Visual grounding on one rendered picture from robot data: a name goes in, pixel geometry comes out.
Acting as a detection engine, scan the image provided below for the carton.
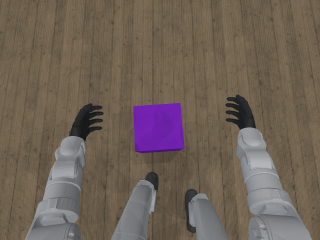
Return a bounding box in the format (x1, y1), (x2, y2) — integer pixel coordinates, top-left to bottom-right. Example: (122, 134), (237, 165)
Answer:
(133, 103), (185, 153)

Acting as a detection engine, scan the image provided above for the left robot forearm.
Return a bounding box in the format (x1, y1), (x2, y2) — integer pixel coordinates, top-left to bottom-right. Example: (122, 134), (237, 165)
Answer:
(25, 136), (86, 240)

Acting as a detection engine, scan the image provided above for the right robot forearm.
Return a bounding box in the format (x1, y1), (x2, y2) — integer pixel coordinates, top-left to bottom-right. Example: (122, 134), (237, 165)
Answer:
(236, 127), (312, 240)

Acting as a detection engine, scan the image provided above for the right robot hand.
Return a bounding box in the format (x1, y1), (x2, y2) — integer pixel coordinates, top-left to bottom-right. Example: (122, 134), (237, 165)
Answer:
(225, 94), (256, 130)

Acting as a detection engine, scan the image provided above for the left robot upper arm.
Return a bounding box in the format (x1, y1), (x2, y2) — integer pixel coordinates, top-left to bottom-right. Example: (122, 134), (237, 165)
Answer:
(26, 222), (81, 240)

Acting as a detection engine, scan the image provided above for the left robot hand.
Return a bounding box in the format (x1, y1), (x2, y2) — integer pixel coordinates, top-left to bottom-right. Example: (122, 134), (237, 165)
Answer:
(69, 103), (104, 142)

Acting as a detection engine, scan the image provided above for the robot foot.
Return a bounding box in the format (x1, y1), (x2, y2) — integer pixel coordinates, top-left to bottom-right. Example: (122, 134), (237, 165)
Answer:
(145, 172), (159, 193)
(185, 189), (198, 233)

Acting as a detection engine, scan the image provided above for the left robot foot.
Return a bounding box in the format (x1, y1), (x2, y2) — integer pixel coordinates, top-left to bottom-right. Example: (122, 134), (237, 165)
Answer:
(145, 172), (159, 193)

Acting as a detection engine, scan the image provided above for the right robot upper arm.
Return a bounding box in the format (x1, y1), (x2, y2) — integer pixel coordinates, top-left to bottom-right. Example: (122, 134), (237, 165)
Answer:
(248, 213), (311, 240)

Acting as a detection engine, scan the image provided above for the right robot foot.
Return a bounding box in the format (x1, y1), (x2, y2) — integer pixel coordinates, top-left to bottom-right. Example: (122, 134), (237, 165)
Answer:
(185, 189), (198, 233)

